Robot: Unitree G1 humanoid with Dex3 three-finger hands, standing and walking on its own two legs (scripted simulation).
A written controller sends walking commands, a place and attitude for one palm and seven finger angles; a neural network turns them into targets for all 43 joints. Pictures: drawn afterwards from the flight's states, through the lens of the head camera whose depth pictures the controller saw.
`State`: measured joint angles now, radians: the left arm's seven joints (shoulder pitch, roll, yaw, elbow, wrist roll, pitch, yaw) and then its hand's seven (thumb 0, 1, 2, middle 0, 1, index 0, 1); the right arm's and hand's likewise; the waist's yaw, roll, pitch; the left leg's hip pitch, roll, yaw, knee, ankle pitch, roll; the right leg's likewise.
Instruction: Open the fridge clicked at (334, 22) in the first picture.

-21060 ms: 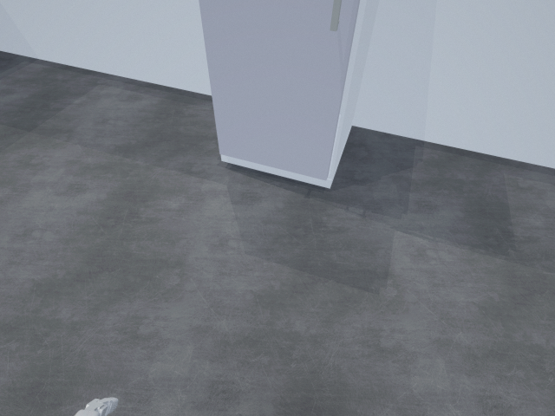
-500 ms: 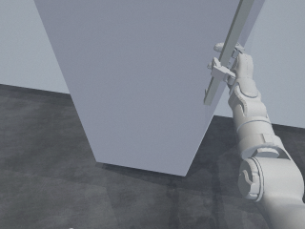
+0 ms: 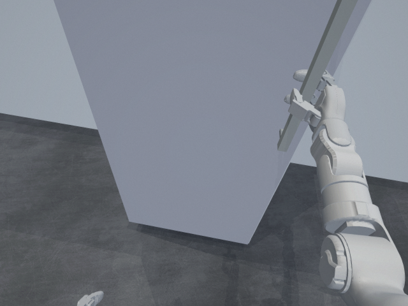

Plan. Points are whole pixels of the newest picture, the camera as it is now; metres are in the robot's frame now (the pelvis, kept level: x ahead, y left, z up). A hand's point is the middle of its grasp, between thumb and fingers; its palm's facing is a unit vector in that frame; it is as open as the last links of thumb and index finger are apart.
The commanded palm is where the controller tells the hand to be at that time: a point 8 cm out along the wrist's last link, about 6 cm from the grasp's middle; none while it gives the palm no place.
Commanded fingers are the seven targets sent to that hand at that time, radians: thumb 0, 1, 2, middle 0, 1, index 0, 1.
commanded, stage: grip the handle and tug to test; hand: right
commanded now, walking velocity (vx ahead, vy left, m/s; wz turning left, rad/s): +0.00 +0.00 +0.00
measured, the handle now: (310, 73) +0.51 -0.13 +0.24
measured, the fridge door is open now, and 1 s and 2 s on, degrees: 0 4 30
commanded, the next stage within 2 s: pull the door a little, standing still in 0.10 s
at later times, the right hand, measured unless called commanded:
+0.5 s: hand (294, 104) +0.45 -0.10 +0.20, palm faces +0.08 +1.00 +0.01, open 5.8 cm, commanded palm +0.39 -0.15 +0.20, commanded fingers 0.00 -0.90 -0.90 0.45 1.40 0.45 1.40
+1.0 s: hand (294, 119) +0.43 -0.11 +0.19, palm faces +0.17 +0.95 -0.27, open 6.6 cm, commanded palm +0.39 -0.15 +0.19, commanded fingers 0.00 -0.90 -0.90 0.45 1.40 0.45 1.40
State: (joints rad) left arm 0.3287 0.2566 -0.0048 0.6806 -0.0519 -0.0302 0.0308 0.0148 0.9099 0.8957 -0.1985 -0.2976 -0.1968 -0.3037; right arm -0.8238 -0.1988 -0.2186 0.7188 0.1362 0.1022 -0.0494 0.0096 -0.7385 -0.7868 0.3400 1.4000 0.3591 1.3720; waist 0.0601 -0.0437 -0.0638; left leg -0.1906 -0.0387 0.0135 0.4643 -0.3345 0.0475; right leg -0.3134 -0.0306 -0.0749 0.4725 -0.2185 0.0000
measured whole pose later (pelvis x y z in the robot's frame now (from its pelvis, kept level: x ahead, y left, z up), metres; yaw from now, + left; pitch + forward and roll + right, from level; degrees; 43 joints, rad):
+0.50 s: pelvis +0.04 +0.01 +0.01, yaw -1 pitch +3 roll -2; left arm 0.22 0.24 -0.02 0.62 -0.04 0.05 0.04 0.02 0.91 0.90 -0.20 -0.30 -0.20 -0.30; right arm -0.59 -0.14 -0.16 0.32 0.15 0.30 -0.07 0.01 -0.75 -0.78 0.32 1.38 0.33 1.36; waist 0.02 -0.04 -0.08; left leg -0.10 -0.03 0.03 0.43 -0.33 0.04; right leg -0.22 -0.01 -0.05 0.44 -0.22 -0.01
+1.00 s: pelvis +0.12 +0.04 +0.01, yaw +3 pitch +0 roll -3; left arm 0.13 0.21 0.00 0.48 0.00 0.06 0.03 0.01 0.91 0.90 -0.20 -0.30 -0.20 -0.30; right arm 0.06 -0.25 -0.16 -0.38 0.10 0.02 -0.09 -0.08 -0.60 -0.79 0.43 1.39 0.28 1.37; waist -0.02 -0.08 0.12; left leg -0.35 -0.05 0.04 0.61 -0.25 -0.01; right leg -0.07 -0.03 0.01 0.49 -0.22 0.01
